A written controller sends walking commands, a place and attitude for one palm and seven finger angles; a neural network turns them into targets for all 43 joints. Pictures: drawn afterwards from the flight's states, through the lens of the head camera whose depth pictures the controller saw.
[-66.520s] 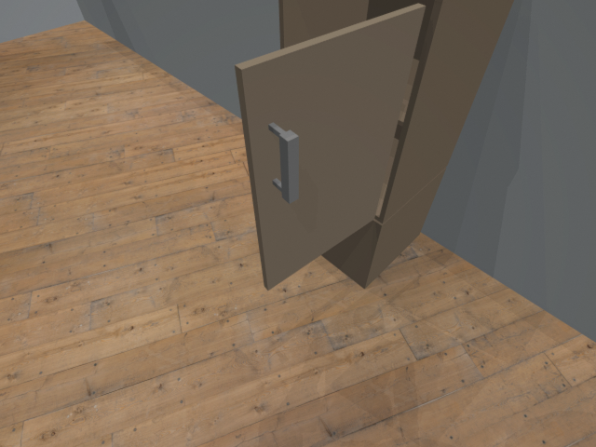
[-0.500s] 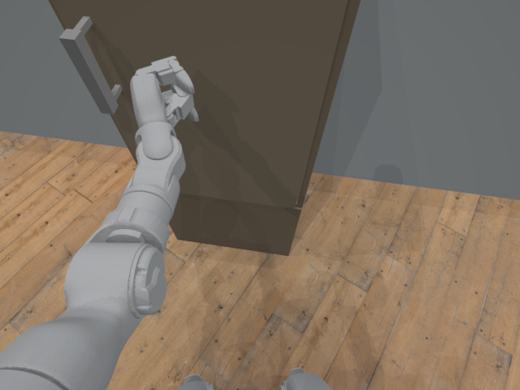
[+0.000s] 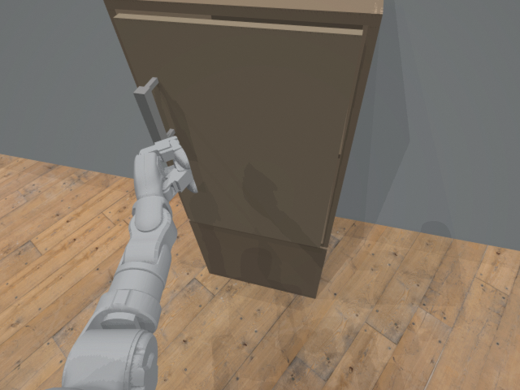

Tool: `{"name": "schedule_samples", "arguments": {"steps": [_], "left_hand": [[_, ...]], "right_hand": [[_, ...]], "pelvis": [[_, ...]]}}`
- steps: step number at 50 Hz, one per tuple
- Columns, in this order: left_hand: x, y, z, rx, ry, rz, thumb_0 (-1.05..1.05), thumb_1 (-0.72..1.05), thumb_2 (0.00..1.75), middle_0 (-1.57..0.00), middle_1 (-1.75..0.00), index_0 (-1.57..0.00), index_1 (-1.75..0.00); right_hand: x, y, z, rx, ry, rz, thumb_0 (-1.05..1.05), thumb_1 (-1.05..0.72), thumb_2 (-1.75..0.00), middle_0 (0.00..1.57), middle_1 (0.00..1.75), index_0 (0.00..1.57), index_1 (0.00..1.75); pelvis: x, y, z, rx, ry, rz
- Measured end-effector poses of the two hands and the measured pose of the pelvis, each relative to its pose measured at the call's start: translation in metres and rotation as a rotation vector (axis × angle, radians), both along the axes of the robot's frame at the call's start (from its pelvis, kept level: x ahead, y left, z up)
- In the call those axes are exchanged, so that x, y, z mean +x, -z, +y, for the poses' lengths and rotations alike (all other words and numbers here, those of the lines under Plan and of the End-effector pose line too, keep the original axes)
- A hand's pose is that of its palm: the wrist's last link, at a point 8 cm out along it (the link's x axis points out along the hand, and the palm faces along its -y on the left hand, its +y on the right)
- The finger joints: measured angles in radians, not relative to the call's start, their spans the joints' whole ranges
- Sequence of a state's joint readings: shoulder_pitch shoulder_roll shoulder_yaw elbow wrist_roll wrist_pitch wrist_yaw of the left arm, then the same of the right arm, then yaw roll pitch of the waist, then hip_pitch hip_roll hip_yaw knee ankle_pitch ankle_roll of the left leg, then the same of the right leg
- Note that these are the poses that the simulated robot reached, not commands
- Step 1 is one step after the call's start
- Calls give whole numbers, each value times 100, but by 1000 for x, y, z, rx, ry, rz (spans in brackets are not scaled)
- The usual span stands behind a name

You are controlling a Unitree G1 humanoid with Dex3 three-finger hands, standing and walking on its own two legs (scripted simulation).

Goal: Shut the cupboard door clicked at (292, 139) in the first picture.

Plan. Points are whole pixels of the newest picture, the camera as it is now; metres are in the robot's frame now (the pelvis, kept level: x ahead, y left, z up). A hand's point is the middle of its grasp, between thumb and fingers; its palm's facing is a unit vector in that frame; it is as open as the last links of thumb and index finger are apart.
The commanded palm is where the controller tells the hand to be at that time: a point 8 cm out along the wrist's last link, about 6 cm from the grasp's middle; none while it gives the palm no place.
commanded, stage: draw the hand back to the body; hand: left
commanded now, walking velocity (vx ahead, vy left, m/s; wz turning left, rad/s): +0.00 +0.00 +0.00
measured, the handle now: (158, 115) +0.61 +0.19 +0.10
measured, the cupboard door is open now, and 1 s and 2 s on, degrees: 0 0 0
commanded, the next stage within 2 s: step back with the hand held close in 1.30 s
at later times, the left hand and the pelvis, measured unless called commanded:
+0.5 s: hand (80, 258) +0.26 +0.20 +0.15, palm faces +0.21 -0.95 -0.21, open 3.3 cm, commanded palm +0.22 +0.25 +0.17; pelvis -0.03 +0.02 +0.02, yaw +1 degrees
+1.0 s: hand out of the picture +0.16 +0.31 +0.19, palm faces +0.51 -0.74 -0.43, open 6.7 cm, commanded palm +0.12 +0.33 +0.20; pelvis -0.01 +0.03 +0.03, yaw +2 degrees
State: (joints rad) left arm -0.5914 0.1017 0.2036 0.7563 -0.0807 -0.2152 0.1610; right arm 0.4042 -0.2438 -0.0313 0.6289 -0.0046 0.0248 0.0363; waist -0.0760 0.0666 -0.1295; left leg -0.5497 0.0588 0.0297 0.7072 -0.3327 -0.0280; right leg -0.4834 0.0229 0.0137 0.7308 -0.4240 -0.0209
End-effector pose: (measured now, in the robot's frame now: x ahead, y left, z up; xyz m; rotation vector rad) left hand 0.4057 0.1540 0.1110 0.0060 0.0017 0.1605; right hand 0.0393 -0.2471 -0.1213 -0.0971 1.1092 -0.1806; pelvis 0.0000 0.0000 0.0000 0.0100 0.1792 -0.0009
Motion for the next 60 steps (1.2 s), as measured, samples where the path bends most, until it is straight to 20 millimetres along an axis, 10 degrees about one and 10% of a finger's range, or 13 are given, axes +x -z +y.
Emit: {"name": "schedule_samples", "arguments": {"steps": [9,21,47,60], "left_hand": [[-64,-37,26,50,72,-129,2,90,90,-130,-149,-130,-150],[-147,-40,72,184,25,-80,1,90,90,-111,-129,-111,-129],[-281,-91,180,476,-333,-81,1,89,90,-41,-53,-42,-53],[-273,-77,173,424,-368,-47,1,89,90,-22,-32,-23,-32]], "right_hand": [[43,-20,2,-43,-51,-176,1,-91,-89,20,30,20,30],[105,-70,33,-52,-99,-417,1,-91,-89,20,30,20,30],[128,-67,66,-36,-190,-410,1,-90,-89,20,30,20,30],[146,-71,57,-68,-214,-432,1,-90,-89,20,30,20,30]], "pelvis": [[-15,-6,3,-15,-26,-105],[-30,-20,12,-8,-19,-201],[-9,-28,27,-11,-32,-235],[-3,-28,22,-3,-45,-220]]}}
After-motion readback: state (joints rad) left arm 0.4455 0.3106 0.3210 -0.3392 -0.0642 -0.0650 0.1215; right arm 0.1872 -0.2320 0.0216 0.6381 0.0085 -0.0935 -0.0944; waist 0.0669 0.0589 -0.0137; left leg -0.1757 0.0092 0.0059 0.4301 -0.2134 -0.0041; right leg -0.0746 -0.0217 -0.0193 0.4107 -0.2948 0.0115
